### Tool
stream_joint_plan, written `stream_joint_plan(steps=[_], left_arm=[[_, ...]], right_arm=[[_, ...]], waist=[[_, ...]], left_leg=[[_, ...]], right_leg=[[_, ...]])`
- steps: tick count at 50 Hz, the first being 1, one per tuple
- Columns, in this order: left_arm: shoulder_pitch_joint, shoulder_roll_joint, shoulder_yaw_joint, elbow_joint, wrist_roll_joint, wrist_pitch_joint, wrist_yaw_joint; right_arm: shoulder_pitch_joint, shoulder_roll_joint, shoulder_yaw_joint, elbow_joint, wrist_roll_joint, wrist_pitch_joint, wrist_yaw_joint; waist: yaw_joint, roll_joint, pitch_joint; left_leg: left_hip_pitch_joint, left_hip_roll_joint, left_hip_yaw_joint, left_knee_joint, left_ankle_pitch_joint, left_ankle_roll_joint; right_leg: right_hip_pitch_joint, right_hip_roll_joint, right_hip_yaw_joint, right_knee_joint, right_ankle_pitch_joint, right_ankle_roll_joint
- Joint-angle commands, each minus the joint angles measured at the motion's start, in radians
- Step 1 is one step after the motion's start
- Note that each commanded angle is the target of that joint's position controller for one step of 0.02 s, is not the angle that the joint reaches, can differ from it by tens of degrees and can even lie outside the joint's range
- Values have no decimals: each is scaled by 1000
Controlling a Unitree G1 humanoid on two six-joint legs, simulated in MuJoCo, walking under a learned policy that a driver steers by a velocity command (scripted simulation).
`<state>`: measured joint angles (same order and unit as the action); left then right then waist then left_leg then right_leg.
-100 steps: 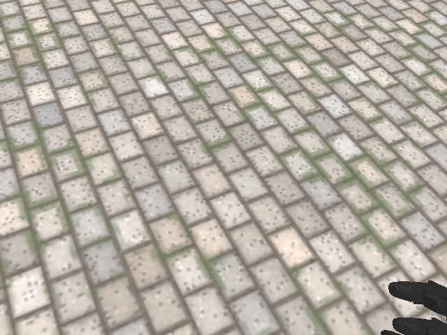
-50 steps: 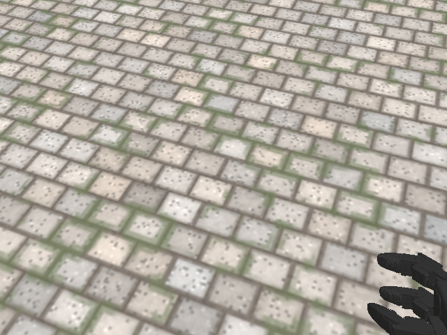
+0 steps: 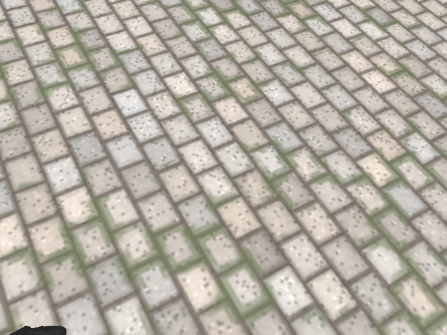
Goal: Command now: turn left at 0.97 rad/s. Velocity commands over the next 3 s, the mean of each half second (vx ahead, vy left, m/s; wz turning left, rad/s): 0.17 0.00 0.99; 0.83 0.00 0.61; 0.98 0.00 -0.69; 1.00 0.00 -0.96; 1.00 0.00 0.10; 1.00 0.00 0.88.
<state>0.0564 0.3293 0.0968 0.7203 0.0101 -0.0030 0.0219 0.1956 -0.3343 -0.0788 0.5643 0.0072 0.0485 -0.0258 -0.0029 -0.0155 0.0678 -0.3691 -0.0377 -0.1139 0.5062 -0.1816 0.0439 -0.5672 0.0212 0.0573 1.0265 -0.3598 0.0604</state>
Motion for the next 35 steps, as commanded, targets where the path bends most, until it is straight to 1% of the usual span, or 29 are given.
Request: stream_joint_plan(steps=[1, 2, 4, 8, 9, 10, 11, 12, 13, 14, 15, 16, 17, 18, 19, 21, 23, 26, 29, 32, 35], left_arm=[[-20, 49, 7, -61, -8, -17, -3], [-25, 45, 4, -62, -10, -17, -7], [-26, 51, 4, -60, -12, -18, -14], [-8, 73, 12, -59, -18, -27, -27], [9, 80, 17, -56, -19, -31, -29], [38, 85, 22, -47, -20, -33, -31], [74, 99, 30, -35, -17, -34, -29], [82, 152, 42, -40, -5, -26, -22], [53, 200, 47, -44, 25, -15, -16], [9, 150, 37, -74, 38, -22, -12], [-12, 101, 23, -88, 25, -22, 0], [-18, 96, 21, -95, 3, -20, 12], [7, 104, 20, -92, -18, -23, 22], [46, 107, 16, -88, -22, -28, 30], [88, 110, 15, -83, -16, -35, 31], [164, 121, 17, -71, -7, -47, 25], [198, 133, 19, -68, -1, -56, 19], [208, 148, 23, -63, 7, -66, 10], [215, 163, 29, -50, 8, -71, 2], [227, 181, 38, -30, 2, -70, -5], [230, 194, 47, -11, -9, -62, -17]], right_arm=[[-35, -176, -55, -86, 5, -9, -17], [-38, -182, -58, -89, 7, -7, -19], [-46, -187, -62, -95, 7, -2, -17], [-58, -185, -65, -101, 12, 4, -7], [-68, -182, -65, -104, 15, 6, -6], [-86, -177, -64, -108, 20, 8, -5], [-96, -161, -58, -111, 26, 10, -4], [-28, -100, -41, -102, 22, 12, -2], [-2, -97, -41, -123, 29, 6, 1], [10, -193, -69, -106, 11, -7, 5], [11, -224, -79, -82, 16, -4, 7], [21, -202, -75, -67, 13, 2, 6], [20, -184, -68, -68, 6, 2, 9], [14, -160, -58, -69, 10, -2, 17], [-1, -142, -49, -74, 15, -10, 23], [-46, -114, -36, -92, 20, -24, 26], [-69, -100, -28, -104, 23, -32, 28], [-70, -81, -19, -110, 28, -38, 31], [-74, -57, -8, -114, 31, -40, 38], [-101, -34, 6, -122, 34, -41, 51], [-129, -27, 15, -122, 38, -42, 66]], waist=[[5, 135, -207], [2, 142, -207], [-3, 165, -203], [-8, 205, -189], [0, 211, -187], [19, 209, -185], [37, 185, -187], [1, 29, -231], [-44, -261, -175], [-40, -217, -134], [-35, -151, -132], [-30, -148, -119], [-11, -155, -116], [8, -139, -111], [30, -124, -104], [71, -120, -85], [86, -125, -61], [78, -129, -31], [66, -115, 0], [57, -96, 37], [48, -79, 73]], left_leg=[[224, 190, -291, -116, 243, 164], [218, 185, -313, -112, 213, 163], [192, 175, -362, -110, 164, 161], [168, 153, -461, -98, 141, 147], [157, 141, -481, -90, 135, 138], [132, 118, -483, -71, 114, 120], [79, 78, -460, -30, 45, 87], [-25, -5, -356, 132, -261, 36], [-218, -143, -121, 353, -441, -23], [-267, -43, -108, 550, -395, -63], [-289, 2, -70, 610, -283, -68], [-329, 15, -37, 647, -206, -76], [-395, 37, -10, 715, -151, -83], [-432, 60, 24, 765, -129, -86], [-459, 76, 58, 778, -116, -89], [-524, 110, 86, 771, -105, -98], [-549, 139, 88, 746, -90, -110], [-550, 172, 82, 703, -55, -124], [-542, 201, 78, 638, -25, -116], [-526, 225, 91, 552, -18, -82], [-490, 235, 132, 467, -57, -32]], right_leg=[[-31, 33, 45, -132, 46, 17], [-11, 41, 54, -181, 50, 19], [37, 57, 67, -255, 52, 18], [138, 66, 87, -398, 38, -3], [184, 63, 87, -458, 48, -11], [252, 55, 77, -549, 103, -21], [356, 15, 72, -661, 202, -38], [499, -173, 217, -704, 211, -106], [487, -352, 462, -768, 297, -259], [426, -418, 494, -777, 282, -318], [424, -363, 388, -793, 56, -280], [440, -303, 323, -805, -84, -229], [486, -294, 295, -821, -157, -207], [509, -292, 259, -833, -190, -194], [527, -283, 222, -846, -218, -186], [575, -289, 179, -859, -267, -182], [580, -307, 145, -879, -280, -190], [560, -344, 80, -910, -250, -203], [559, -373, -1, -927, -188, -207], [584, -393, -92, -945, -138, -195], [627, -392, -193, -950, -87, -176]])
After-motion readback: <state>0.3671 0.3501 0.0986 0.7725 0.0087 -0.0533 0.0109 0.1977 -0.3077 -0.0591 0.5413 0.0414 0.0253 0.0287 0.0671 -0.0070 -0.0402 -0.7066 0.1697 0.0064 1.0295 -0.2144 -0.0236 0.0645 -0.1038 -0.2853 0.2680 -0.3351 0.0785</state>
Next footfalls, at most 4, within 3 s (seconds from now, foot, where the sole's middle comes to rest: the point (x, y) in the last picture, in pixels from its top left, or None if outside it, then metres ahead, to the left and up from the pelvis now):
0.24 right None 0.12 -0.13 -0.78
0.82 left None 0.12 0.32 -0.78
1.28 right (18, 302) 0.49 0.56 -0.78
1.64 left None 0.68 0.91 -0.78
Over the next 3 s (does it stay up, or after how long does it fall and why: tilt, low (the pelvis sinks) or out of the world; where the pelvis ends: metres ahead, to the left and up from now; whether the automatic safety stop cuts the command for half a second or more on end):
stays up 1.74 0.69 -0.03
